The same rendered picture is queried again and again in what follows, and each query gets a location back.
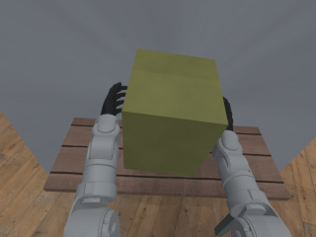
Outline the right robot upper arm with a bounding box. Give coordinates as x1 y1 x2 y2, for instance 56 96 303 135
231 215 291 237

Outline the left robot upper arm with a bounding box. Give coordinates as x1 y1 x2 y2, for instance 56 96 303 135
63 207 120 237

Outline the carton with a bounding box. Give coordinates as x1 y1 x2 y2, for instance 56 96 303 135
121 48 229 177

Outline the robot right hand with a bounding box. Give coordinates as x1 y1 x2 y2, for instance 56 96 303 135
223 97 233 131

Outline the table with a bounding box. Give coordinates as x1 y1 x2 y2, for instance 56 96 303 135
43 118 291 237

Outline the left robot forearm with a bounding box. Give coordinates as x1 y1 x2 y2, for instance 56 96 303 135
62 114 120 237

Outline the right robot forearm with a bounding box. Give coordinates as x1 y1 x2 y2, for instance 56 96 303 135
211 129 292 237

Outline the robot left hand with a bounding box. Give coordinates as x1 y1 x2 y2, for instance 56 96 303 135
101 82 127 116

